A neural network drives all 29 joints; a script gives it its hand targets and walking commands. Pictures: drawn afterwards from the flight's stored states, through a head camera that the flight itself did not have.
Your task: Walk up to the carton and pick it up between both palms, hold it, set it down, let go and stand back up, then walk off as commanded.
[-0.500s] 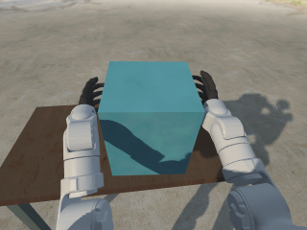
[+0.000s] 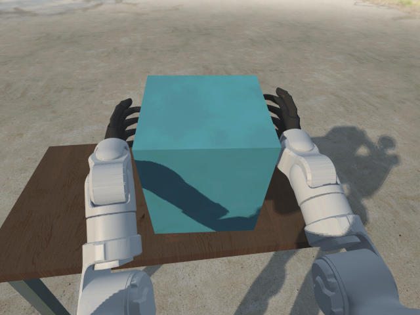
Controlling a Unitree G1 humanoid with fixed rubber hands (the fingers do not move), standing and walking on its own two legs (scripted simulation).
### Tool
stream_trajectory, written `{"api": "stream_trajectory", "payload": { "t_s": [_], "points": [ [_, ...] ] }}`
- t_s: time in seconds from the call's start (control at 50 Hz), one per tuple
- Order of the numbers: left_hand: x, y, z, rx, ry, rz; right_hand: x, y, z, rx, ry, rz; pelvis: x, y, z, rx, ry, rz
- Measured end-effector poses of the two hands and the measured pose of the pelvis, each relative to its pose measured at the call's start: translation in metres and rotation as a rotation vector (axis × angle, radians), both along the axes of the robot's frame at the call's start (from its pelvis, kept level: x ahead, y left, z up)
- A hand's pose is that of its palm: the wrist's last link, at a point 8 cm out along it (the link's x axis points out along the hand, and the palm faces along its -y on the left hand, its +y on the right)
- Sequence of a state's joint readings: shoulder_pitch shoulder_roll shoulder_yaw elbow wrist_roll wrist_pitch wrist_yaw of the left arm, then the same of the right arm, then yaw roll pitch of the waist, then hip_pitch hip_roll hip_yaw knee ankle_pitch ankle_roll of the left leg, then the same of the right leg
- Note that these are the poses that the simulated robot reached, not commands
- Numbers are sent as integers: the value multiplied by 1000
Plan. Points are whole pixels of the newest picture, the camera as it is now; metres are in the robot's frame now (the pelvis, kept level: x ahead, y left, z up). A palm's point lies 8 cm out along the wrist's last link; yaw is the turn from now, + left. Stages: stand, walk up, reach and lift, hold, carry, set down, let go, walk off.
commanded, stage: hold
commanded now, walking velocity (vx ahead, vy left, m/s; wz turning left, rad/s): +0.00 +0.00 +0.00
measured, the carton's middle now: (203, 157) +0.39 +0.01 +0.15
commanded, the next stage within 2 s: none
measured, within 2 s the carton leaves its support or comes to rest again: neither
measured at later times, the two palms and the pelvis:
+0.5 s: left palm (118, 136) +0.36 +0.16 +0.23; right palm (289, 128) +0.37 -0.14 +0.23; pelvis +0.00 +0.00 +0.00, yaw +0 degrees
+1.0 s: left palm (119, 145) +0.36 +0.16 +0.21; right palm (288, 137) +0.36 -0.14 +0.21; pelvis +0.00 +0.00 +0.00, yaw +0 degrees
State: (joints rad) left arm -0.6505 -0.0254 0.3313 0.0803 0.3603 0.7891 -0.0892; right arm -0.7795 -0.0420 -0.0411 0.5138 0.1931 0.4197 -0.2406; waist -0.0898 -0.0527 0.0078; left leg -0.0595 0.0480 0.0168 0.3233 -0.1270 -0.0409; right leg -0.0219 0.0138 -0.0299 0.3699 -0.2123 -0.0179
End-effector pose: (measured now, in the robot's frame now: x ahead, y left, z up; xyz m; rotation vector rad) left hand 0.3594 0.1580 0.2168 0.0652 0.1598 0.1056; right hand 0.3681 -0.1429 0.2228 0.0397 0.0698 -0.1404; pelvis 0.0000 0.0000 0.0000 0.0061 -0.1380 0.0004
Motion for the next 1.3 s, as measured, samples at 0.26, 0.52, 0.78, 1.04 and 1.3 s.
{"api": "stream_trajectory", "payload": {
  "t_s": [0.26, 0.52, 0.78, 1.04, 1.3],
  "points": [
    [-5, 1, 11, -1, -52, 4, -6, 1, 9, 17, -52, 0, 0, 0, 0, 0, -3, 0],
    [0, -2, 15, 6, -66, 1, -1, -1, 11, 21, -69, -1, 3, -1, 0, 1, 1, 0],
    [-2, -2, 11, 7, -46, -5, -4, -1, 5, 33, -49, -5, 2, -1, 0, 1, 0, 0],
    [-1, -2, -5, -4, 23, -8, -5, -2, -8, 16, 19, -9, 0, 0, 0, 0, -4, 0],
    [4, -2, -8, 6, 29, -8, 1, -1, -9, 7, 24, -5, 2, -1, 0, 1, 1, 0]
  ]
}}
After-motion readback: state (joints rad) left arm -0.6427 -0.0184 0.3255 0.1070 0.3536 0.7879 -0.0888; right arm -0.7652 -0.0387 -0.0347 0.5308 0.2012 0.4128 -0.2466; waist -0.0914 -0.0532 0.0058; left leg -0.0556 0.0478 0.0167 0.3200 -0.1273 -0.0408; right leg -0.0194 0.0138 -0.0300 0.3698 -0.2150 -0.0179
